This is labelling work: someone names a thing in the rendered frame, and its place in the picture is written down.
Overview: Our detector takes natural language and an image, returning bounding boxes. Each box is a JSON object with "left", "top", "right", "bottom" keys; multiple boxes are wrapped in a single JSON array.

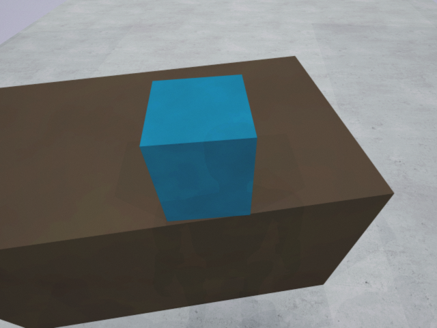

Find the pedestal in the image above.
[{"left": 0, "top": 56, "right": 394, "bottom": 328}]

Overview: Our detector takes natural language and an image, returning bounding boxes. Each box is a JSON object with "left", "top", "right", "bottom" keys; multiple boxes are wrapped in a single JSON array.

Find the carton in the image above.
[{"left": 139, "top": 74, "right": 257, "bottom": 221}]

